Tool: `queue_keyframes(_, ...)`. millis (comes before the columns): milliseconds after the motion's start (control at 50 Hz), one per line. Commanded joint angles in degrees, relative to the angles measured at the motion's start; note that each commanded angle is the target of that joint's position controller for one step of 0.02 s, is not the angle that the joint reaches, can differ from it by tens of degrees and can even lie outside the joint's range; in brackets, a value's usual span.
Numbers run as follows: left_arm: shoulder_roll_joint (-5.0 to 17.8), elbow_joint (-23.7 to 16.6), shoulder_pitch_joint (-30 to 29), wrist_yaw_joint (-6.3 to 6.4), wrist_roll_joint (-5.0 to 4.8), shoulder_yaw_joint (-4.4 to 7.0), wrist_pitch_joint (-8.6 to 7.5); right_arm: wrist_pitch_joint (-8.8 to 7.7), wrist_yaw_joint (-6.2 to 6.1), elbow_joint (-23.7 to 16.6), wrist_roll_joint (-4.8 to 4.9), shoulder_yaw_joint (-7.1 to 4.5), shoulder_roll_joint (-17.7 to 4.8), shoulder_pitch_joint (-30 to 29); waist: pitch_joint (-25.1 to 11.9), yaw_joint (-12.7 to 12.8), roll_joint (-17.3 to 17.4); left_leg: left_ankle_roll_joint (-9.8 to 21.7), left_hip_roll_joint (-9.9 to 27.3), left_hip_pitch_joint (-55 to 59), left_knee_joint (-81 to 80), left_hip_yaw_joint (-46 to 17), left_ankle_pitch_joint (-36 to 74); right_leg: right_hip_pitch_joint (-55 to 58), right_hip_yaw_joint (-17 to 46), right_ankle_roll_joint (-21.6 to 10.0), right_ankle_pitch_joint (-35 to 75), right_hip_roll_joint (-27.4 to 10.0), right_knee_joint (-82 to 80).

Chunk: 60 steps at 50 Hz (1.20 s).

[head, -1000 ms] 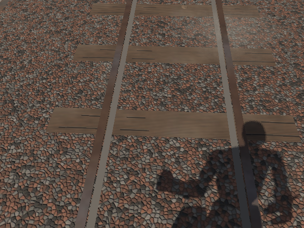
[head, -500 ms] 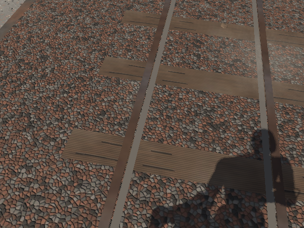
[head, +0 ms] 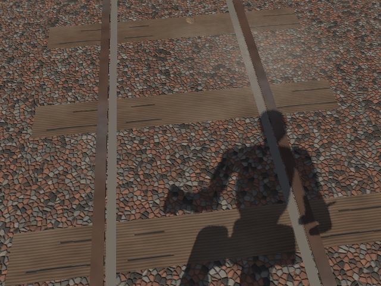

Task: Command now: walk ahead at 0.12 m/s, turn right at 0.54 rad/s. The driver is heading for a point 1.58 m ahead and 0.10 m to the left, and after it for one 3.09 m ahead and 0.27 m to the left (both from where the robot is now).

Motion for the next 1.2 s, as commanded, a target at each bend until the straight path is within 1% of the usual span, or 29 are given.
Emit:
queue_keyframes(20,7.2,-4.6,1.4,1.09,-0.06,2.15,0.52,0.99,-0.79,-4.1,-0.35,-2.09,-7.3,2.8,-11.5,-1.2,-1.4,-0.7,3.2,-9.1,-2.3,-3.8,4.4,15.1,20.9,-11.2,16.5,-15.3,-12.1)
queue_keyframes(60,8.1,-4.9,0.4,1.45,0.72,2.59,0.70,1.58,-1.19,-3.6,-0.67,-1.67,-5.3,4.4,-11.4,-2.2,-3.7,-1.7,2.0,-5.9,-7.9,-2.5,5.8,10.5,18.5,-10.8,19.3,-13.4,-12.5)
queue_keyframes(100,9.1,-4.6,1.3,2.23,0.56,2.99,0.98,1.74,-1.70,-3.7,-0.84,-1.41,-4.6,3.5,-13.0,-1.6,-4.2,-2.7,1.3,-5.9,-12.8,-2.7,7.6,10.7,18.4,-10.5,19.6,-12.9,-11.7)
queue_keyframes(160,9.5,-5.2,0.7,3.41,-0.09,3.14,2.23,2.22,-1.81,-4.2,-0.52,-1.40,-4.5,0.8,-13.7,-0.6,-5.6,-3.3,0.8,-5.4,-18.5,-3.8,12.1,10.2,20.3,-8.4,4.6,-11.5,-11.9)
queue_keyframes(220,8.5,-5.5,0.1,3.78,0.34,2.72,3.07,2.07,-1.38,-4.5,-0.19,-1.35,-4.4,-0.6,-12.5,0.5,-8.1,-3.0,1.0,-3.2,-24.0,-3.3,13.9,8.9,21.3,-7.1,-5.8,-11.1,-12.0)
queue_keyframes(280,7.4,-5.0,1.4,3.36,0.77,2.16,3.47,1.14,-0.60,-5.1,-0.03,-1.36,-4.5,-1.2,-12.1,1.7,-9.5,-1.8,0.9,0.4,-30.2,-2.2,11.8,10.5,23.6,-7.1,-3.4,-12.3,-9.6)
queue_keyframes(320,6.3,-4.9,0.7,3.21,0.39,1.41,3.74,0.38,0.13,-4.6,-0.11,-1.36,-3.6,1.0,-11.6,-0.2,-9.2,0.2,0.4,6.9,-41.7,-0.6,16.9,10.3,23.8,-5.3,-0.7,-11.4,-6.5)
queue_keyframes(340,4.9,-4.1,2.7,3.21,0.24,0.91,3.72,0.09,0.40,-4.7,-0.74,-1.55,-4.3,1.5,-10.8,-0.4,-7.7,1.8,2.3,11.3,-48.0,-2.1,21.7,8.6,22.5,-2.8,-3.0,-9.3,-4.4)
queue_keyframes(360,2.4,-4.0,5.3,3.19,0.97,0.16,3.47,0.03,0.29,-5.6,-2.13,-2.16,-8.3,1.7,-11.0,1.5,2.0,5.4,12.7,15.0,-52.3,-12.4,28.2,4.9,16.9,1.2,-13.4,-4.1,4.6)
queue_keyframes(380,3.4,-5.5,5.0,3.06,0.45,0.66,2.88,0.33,0.30,-4.7,-3.33,-2.51,-9.9,-0.4,-7.5,4.2,15.9,14.0,19.7,10.5,-54.6,-22.3,33.8,0.5,8.4,4.0,-23.9,1.6,8.7)
queue_keyframes(400,7.3,-5.2,2.9,3.22,1.06,1.62,2.41,0.10,0.28,-6.0,-3.11,-1.82,-6.8,-1.7,-7.7,1.4,13.8,17.5,21.3,8.5,-55.9,-24.3,33.0,1.6,8.9,6.3,-26.9,-0.9,17.2)
queue_keyframes(420,8.8,-4.7,1.8,3.23,0.40,2.48,2.49,0.00,0.15,-5.9,-2.31,-1.85,-6.6,-1.7,-7.4,0.7,11.0,16.8,19.4,9.8,-54.9,-21.8,32.6,0.5,8.5,7.3,-25.9,-0.8,22.4)
queue_keyframes(440,7.6,-3.4,2.6,3.48,0.32,2.52,3.04,0.05,-0.01,-5.8,-1.44,-2.01,-7.0,-2.1,-7.4,0.9,8.4,15.2,17.0,11.1,-53.8,-18.6,32.7,-0.3,8.3,8.4,-25.0,-1.1,25.5)
queue_keyframes(460,6.5,-3.0,2.9,3.60,0.53,2.31,3.59,0.07,-0.14,-5.6,-0.52,-1.89,-6.6,-2.7,-7.0,0.8,8.1,14.4,16.2,12.4,-52.8,-16.9,34.7,-1.3,8.4,9.4,-23.4,-2.1,27.0)
queue_keyframes(500,2.4,-2.2,3.7,3.41,0.24,1.04,4.03,0.70,-0.09,-5.2,-0.39,-1.30,-4.9,-3.4,-7.2,1.5,7.8,12.6,12.4,12.4,-51.2,-11.0,40.3,2.1,5.7,10.4,-22.0,-3.1,21.8)
queue_keyframes(540,0.0,-2.3,1.6,3.14,-0.05,0.02,3.77,1.46,0.03,-4.5,-0.50,-1.27,-4.2,-2.0,-8.5,-0.3,10.3,12.3,10.5,14.6,-49.6,-8.5,43.2,6.3,3.0,10.6,-20.6,-3.9,12.0)
queue_keyframes(560,0.3,-2.2,1.1,3.07,-0.35,0.11,3.72,1.79,0.06,-4.1,-0.44,-1.34,-4.5,-0.8,-9.2,-0.9,11.3,12.7,10.7,16.0,-48.9,-8.8,43.7,8.0,2.3,10.6,-19.0,-3.9,7.7)
queue_keyframes(580,0.7,-1.6,1.9,3.01,-0.58,0.29,3.72,2.04,0.11,-3.9,-0.15,-1.33,-4.7,-0.5,-9.5,-0.5,11.5,12.6,10.5,16.6,-48.2,-9.0,42.8,10.4,1.6,10.2,-15.0,-3.7,1.7)
queue_keyframes(600,0.9,-0.7,3.2,2.92,-0.51,0.36,3.66,2.15,0.19,-3.6,0.33,-1.20,-4.5,-0.5,-9.3,0.3,11.1,11.7,10.0,16.1,-47.6,-8.8,41.0,13.9,0.8,9.4,-7.9,-3.4,-6.7)
queue_keyframes(620,1.9,-0.3,3.1,2.88,-0.02,0.45,3.65,1.87,0.28,-3.1,0.54,-1.11,-4.2,1.1,-9.0,-0.1,10.0,10.0,9.5,14.6,-47.8,-9.1,38.0,17.5,2.0,8.3,-2.5,-4.0,-10.6)
queue_keyframes(640,4.1,-0.8,3.2,3.14,0.67,0.75,3.70,1.18,0.55,-2.9,0.04,-0.81,-3.8,2.1,-9.8,-0.6,6.9,7.4,8.9,11.6,-47.6,-8.9,32.7,21.9,5.5,6.8,3.4,-7.1,-9.8)
queue_keyframes(660,7.6,-0.9,3.5,3.56,1.05,1.45,3.87,0.22,1.24,-3.2,-1.13,-0.66,-3.6,3.4,-10.5,-2.8,-0.3,5.1,5.7,8.5,-45.8,-5.5,27.3,24.3,8.1,4.5,12.2,-10.5,-5.2)
queue_keyframes(680,5.7,0.6,3.2,3.10,1.10,1.36,3.79,-0.23,1.37,-2.8,-1.28,-0.29,-2.1,2.7,-10.8,-2.6,-6.4,2.6,2.6,11.5,-46.2,-1.3,20.9,18.8,7.7,2.4,2.1,-9.6,-4.8)
queue_keyframes(700,3.0,0.1,2.5,2.65,1.22,0.74,3.51,-0.19,1.30,-2.6,-1.35,-0.53,-3.7,-0.6,-8.2,-0.7,-4.1,1.3,2.2,12.1,-45.0,-0.7,19.8,15.9,7.7,2.4,-2.8,-8.6,-6.2)
queue_keyframes(720,2.2,0.7,2.5,2.68,1.57,0.41,3.17,0.05,1.14,-2.7,-1.17,-0.57,-3.2,-2.0,-7.2,-0.6,-3.3,1.3,2.3,12.2,-44.8,-0.5,20.3,14.3,7.7,3.1,-4.9,-8.5,-6.8)
queue_keyframes(760,2.7,1.2,2.6,2.80,1.30,0.38,2.39,0.87,0.64,-2.4,-0.90,-0.55,-2.8,-1.8,-4.7,-0.7,-3.3,1.7,2.3,11.7,-44.6,-0.7,21.8,12.6,7.2,4.1,-4.9,-7.8,-6.8)
queue_keyframes(860,1.9,2.7,4.1,3.35,1.09,-0.12,1.70,1.25,0.02,-0.5,-0.68,-0.68,-2.2,-0.8,-3.4,-0.7,-2.6,1.6,2.2,12.3,-44.7,-0.7,20.9,11.0,6.9,4.5,-7.3,-7.3,-6.8)
queue_keyframes(1000,1.2,5.2,5.5,3.61,0.90,-0.40,1.27,1.40,-0.49,2.8,-0.43,-0.97,-2.1,0.3,-3.2,-0.5,-0.7,1.0,2.2,12.6,-45.1,-0.7,21.4,11.6,6.3,4.6,-7.1,-6.6,-6.5)
queue_keyframes(1200,0.2,10.2,7.3,3.92,0.63,-0.52,1.11,1.70,-1.23,8.2,-0.10,-1.15,-1.8,1.8,-2.8,-0.4,-0.3,1.1,2.2,12.9,-45.7,-0.6,22.2,12.7,4.9,4.8,-5.5,-5.6,-6.7)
